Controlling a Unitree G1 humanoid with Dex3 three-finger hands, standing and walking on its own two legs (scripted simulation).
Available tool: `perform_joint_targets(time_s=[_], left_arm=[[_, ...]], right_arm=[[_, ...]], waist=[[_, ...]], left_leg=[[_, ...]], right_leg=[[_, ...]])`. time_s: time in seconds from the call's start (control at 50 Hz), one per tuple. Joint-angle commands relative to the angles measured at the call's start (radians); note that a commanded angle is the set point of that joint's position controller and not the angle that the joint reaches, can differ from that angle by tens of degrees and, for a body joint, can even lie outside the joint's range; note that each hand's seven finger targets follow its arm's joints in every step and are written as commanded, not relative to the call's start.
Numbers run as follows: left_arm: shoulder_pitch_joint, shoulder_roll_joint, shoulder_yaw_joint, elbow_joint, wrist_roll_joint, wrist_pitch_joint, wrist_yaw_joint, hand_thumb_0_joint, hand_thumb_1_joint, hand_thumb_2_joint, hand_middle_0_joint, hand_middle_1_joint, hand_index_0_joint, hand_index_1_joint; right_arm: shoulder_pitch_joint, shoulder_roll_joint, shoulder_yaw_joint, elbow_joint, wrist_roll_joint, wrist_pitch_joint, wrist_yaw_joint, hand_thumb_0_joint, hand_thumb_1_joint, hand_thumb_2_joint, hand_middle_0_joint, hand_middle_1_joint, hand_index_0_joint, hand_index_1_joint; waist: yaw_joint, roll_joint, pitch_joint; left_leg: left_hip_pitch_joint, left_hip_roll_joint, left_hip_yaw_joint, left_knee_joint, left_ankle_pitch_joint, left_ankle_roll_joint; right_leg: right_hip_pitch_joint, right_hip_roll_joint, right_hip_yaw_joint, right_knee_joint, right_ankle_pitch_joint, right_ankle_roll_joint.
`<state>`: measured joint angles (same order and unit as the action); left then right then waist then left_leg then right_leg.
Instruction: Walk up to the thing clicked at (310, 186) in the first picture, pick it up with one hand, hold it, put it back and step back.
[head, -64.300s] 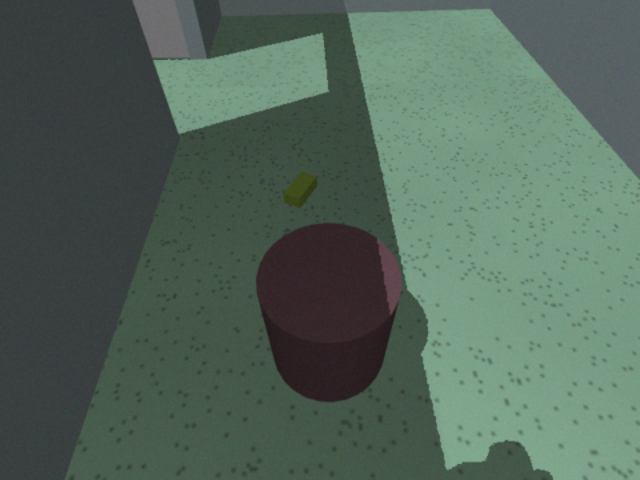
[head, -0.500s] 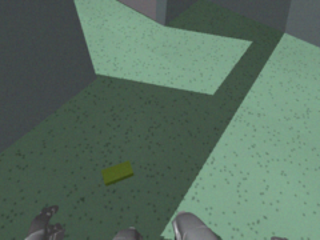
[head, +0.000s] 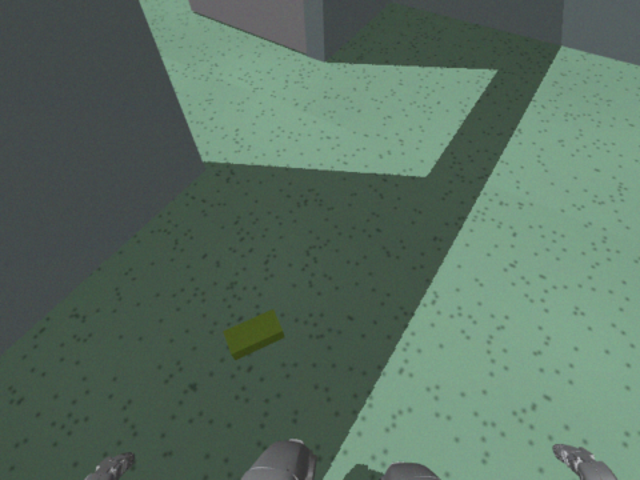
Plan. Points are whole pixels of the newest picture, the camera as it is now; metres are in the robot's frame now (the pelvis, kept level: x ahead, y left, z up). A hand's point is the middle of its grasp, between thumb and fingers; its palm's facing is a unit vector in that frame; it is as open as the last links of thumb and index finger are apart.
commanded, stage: step back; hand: left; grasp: from above
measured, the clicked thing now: (254, 334) +0.57 +0.26 -0.73
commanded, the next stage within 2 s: none
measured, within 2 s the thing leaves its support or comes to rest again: neither
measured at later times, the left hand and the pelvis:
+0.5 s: hand out of the picture -0.05 +0.26 -0.16, palm faces -0.03 -0.91 -0.41, open 7.4 cm; pelvis -0.14 -0.02 -0.01, yaw -2 degrees
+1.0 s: hand out of the picture -0.19 +0.24 -0.15, palm faces +0.07 -0.92 -0.39, open 7.4 cm; pelvis -0.31 -0.04 +0.00, yaw +3 degrees
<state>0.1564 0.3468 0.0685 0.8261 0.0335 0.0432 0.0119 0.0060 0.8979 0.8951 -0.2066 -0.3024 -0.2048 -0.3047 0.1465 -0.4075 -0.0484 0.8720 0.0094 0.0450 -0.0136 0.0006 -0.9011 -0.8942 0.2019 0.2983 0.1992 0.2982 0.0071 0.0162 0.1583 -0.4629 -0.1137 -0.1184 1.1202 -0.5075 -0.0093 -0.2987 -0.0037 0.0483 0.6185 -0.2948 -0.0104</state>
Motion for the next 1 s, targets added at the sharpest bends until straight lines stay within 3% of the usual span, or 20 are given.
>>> perform_joint_targets(time_s=[0.0,0.08,0.1,0.12,0.14,0.2,0.38,0.48,0.5,0.52,0.54,0.6,0.7,0.76,0.8,0.82,0.84,0.86,0.92,0.98], left_arm=[[-0.046,0.248,0.070,-0.123,0.008,-0.031,0.028,0.000,0.900,0.900,-0.200,-0.300,-0.200,-0.300],[-0.033,0.268,0.059,-0.132,-0.016,-0.008,0.014,0.000,0.900,0.900,-0.200,-0.300,-0.200,-0.300],[-0.014,0.227,0.049,-0.143,-0.021,-0.002,0.012,0.000,0.900,0.900,-0.200,-0.300,-0.200,-0.300],[-0.002,0.188,0.039,-0.153,-0.028,-0.002,0.011,0.000,0.900,0.900,-0.200,-0.300,-0.200,-0.300],[-0.085,0.232,0.062,-0.148,-0.018,-0.003,0.028,0.000,0.900,0.900,-0.200,-0.300,-0.200,-0.300],[-0.024,0.224,0.063,-0.100,-0.032,-0.001,0.028,0.000,0.900,0.900,-0.200,-0.300,-0.200,-0.300],[0.018,0.211,0.066,-0.096,-0.016,-0.012,0.007,0.000,0.900,0.900,-0.200,-0.300,-0.200,-0.300],[0.169,0.227,0.081,-0.011,0.003,-0.027,-0.002,0.000,0.900,0.900,-0.200,-0.300,-0.200,-0.300],[0.158,0.300,0.099,-0.026,0.019,-0.032,-0.003,0.000,0.900,0.900,-0.200,-0.300,-0.200,-0.300],[0.086,0.423,0.123,-0.066,0.010,-0.026,-0.003,0.000,0.900,0.900,-0.200,-0.300,-0.200,-0.300],[0.026,0.410,0.114,-0.095,0.011,-0.034,0.001,0.000,0.900,0.900,-0.200,-0.300,-0.200,-0.300],[-0.121,0.271,0.084,-0.117,0.008,-0.034,0.014,0.000,0.900,0.900,-0.200,-0.300,-0.200,-0.300],[0.001,0.267,0.079,-0.113,0.015,-0.027,0.028,0.000,0.900,0.900,-0.200,-0.300,-0.200,-0.300],[0.000,0.269,0.073,-0.115,-0.003,-0.015,0.025,0.000,0.900,0.900,-0.200,-0.300,-0.200,-0.300],[-0.035,0.257,0.057,-0.132,-0.013,-0.001,0.019,0.000,0.900,0.900,-0.200,-0.300,-0.200,-0.300],[0.003,0.222,0.047,-0.132,-0.016,0.002,0.014,0.000,0.900,0.900,-0.200,-0.300,-0.200,-0.300],[-0.040,0.215,0.045,-0.145,-0.026,-0.001,0.019,0.000,0.900,0.900,-0.200,-0.300,-0.200,-0.300],[-0.100,0.250,0.067,-0.137,-0.012,0.002,0.032,0.000,0.900,0.900,-0.200,-0.300,-0.200,-0.300],[-0.007,0.229,0.065,-0.077,-0.034,0.009,0.023,0.000,0.900,0.900,-0.200,-0.300,-0.200,-0.300],[0.032,0.222,0.065,-0.050,-0.021,0.002,0.012,0.000,0.900,0.900,-0.200,-0.300,-0.200,-0.300]], right_arm=[[0.064,-0.163,-0.041,-0.071,-0.008,-0.029,-0.016,0.000,-0.900,-0.900,0.200,0.300,0.200,0.300],[0.122,-0.159,-0.058,-0.044,-0.032,-0.047,-0.008,0.000,-0.900,-0.900,0.200,0.300,0.200,0.300],[0.114,-0.200,-0.071,-0.058,-0.048,-0.054,-0.012,0.000,-0.900,-0.900,0.200,0.300,0.200,0.300],[0.068,-0.310,-0.093,-0.082,-0.056,-0.055,-0.005,0.000,-0.900,-0.900,0.200,0.300,0.200,0.300],[0.077,-0.360,-0.101,-0.088,-0.045,-0.055,-0.001,0.000,-0.900,-0.900,0.200,0.300,0.200,0.300],[-0.032,-0.237,-0.069,-0.091,-0.048,-0.055,-0.016,0.000,-0.900,-0.900,0.200,0.300,0.200,0.300],[0.046,-0.235,-0.079,-0.120,-0.043,-0.047,-0.026,0.000,-0.900,-0.900,0.200,0.300,0.200,0.300],[-0.025,-0.219,-0.064,-0.139,-0.022,-0.015,-0.014,0.000,-0.900,-0.900,0.200,0.300,0.200,0.300],[-0.005,-0.164,-0.049,-0.148,-0.017,-0.012,-0.013,0.000,-0.900,-0.900,0.200,0.300,0.200,0.300],[-0.060,-0.163,-0.059,-0.162,-0.011,-0.012,-0.031,0.000,-0.900,-0.900,0.200,0.300,0.200,0.300],[-0.054,-0.206,-0.073,-0.145,-0.012,-0.009,-0.032,0.000,-0.900,-0.900,0.200,0.300,0.200,0.300],[0.071,-0.184,-0.059,-0.076,-0.005,-0.019,-0.026,0.000,-0.900,-0.900,0.200,0.300,0.200,0.300],[0.037,-0.163,-0.048,-0.102,-0.025,-0.027,-0.020,0.000,-0.900,-0.900,0.200,0.300,0.200,0.300],[0.090,-0.149,-0.048,-0.075,-0.029,-0.035,-0.014,0.000,-0.900,-0.900,0.200,0.300,0.200,0.300],[0.160,-0.165,-0.062,-0.047,-0.036,-0.042,-0.015,0.000,-0.900,-0.900,0.200,0.300,0.200,0.300],[0.130,-0.227,-0.080,-0.056,-0.047,-0.044,-0.015,0.000,-0.900,-0.900,0.200,0.300,0.200,0.300],[0.065,-0.347,-0.098,-0.081,-0.040,-0.038,-0.004,0.000,-0.900,-0.900,0.200,0.300,0.200,0.300],[0.069,-0.366,-0.104,-0.090,-0.050,-0.041,-0.003,0.000,-0.900,-0.900,0.200,0.300,0.200,0.300],[-0.029,-0.251,-0.067,-0.090,-0.054,-0.046,-0.020,0.000,-0.900,-0.900,0.200,0.300,0.200,0.300],[-0.034,-0.219,-0.064,-0.103,-0.054,-0.037,-0.016,0.000,-0.900,-0.900,0.200,0.300,0.200,0.300]], waist=[[0.012,-0.190,-0.185],[-0.020,-0.147,-0.224],[-0.009,-0.062,-0.227],[-0.001,0.188,-0.219],[-0.073,0.221,-0.215],[0.013,0.078,-0.170],[-0.043,0.156,-0.220],[0.023,0.119,-0.241],[0.016,-0.115,-0.190],[0.063,-0.309,-0.153],[0.040,-0.268,-0.095],[-0.050,-0.151,-0.100],[0.039,-0.186,-0.159],[0.027,-0.198,-0.211],[-0.013,-0.155,-0.234],[0.010,-0.005,-0.240],[-0.004,0.209,-0.217],[-0.060,0.200,-0.188],[0.032,0.059,-0.159],[0.015,0.125,-0.154]], left_leg=[[0.012,0.066,0.034,-0.226,-0.028,-0.003],[0.233,0.075,0.122,-0.693,0.315,0.018],[0.294,0.191,-0.054,-0.726,0.421,0.052],[0.357,0.409,-0.348,-0.755,0.585,0.167],[0.226,0.527,-0.468,-0.770,0.693,0.307],[0.259,0.376,-0.181,-0.690,0.728,0.229],[0.400,0.390,-0.123,-0.613,0.728,0.271],[0.071,0.258,-0.038,-0.488,0.375,0.116],[-0.141,0.108,-0.006,-0.318,0.089,0.051],[-0.090,0.005,-0.002,-0.077,-0.126,0.009],[-0.039,0.037,-0.089,0.082,-0.108,-0.002],[-0.029,-0.005,-0.051,0.113,0.040,0.004],[-0.021,0.056,0.036,-0.183,-0.028,-0.009],[0.069,0.070,0.118,-0.478,0.059,0.008],[0.227,0.092,0.102,-0.715,0.303,0.032],[0.320,0.254,-0.140,-0.734,0.399,0.090],[0.246,0.453,-0.362,-0.759,0.507,0.244],[0.106,0.528,-0.474,-0.794,0.532,0.344],[0.150,0.379,-0.173,-0.702,0.635,0.253],[0.194,0.352,-0.133,-0.696,0.533,0.256]], right_leg=[[0.197,-0.227,0.170,-0.106,0.521,-0.203],[0.126,-0.170,0.128,0.047,0.448,-0.133],[0.008,-0.115,0.116,0.111,0.277,-0.078],[-0.202,0.065,0.021,0.280,-0.086,-0.020],[-0.156,0.102,0.100,0.461,-0.381,-0.006],[-0.222,0.112,0.184,0.645,-0.258,-0.024],[-0.153,0.038,0.067,0.304,-0.233,0.037],[0.214,0.010,0.000,-0.183,0.062,-0.022],[0.223,-0.162,0.293,-0.241,-0.025,-0.076],[-0.053,-0.405,0.532,-0.340,-0.008,-0.264],[-0.168,-0.442,0.577,-0.356,0.019,-0.308],[-0.081,-0.216,0.180,-0.196,0.241,-0.179],[0.158,-0.246,0.169,-0.116,0.437,-0.199],[0.222,-0.237,0.162,-0.040,0.468,-0.177],[0.114,-0.209,0.139,0.039,0.373,-0.121],[-0.059,-0.122,0.091,0.138,0.183,-0.063],[-0.151,0.059,-0.060,0.292,-0.216,-0.012],[-0.116,0.062,0.075,0.511,-0.384,-0.003],[-0.161,0.094,0.150,0.676,-0.245,-0.024],[-0.133,0.075,0.079,0.537,-0.238,0.017]])
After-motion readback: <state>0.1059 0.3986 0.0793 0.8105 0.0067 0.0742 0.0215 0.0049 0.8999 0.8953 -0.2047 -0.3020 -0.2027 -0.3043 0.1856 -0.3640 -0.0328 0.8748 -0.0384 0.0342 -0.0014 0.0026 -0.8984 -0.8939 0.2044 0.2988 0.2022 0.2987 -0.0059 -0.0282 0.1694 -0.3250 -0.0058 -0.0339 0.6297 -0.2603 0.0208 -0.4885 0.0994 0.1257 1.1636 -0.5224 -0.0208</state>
